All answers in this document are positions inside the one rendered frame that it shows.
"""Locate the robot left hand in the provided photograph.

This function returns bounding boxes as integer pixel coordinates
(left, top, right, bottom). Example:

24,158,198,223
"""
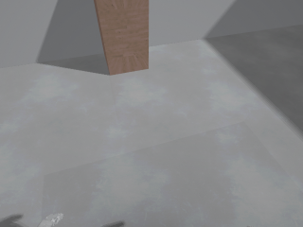
37,213,64,227

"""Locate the cabinet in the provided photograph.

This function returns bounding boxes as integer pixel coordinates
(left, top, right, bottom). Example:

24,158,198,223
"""
94,0,150,76

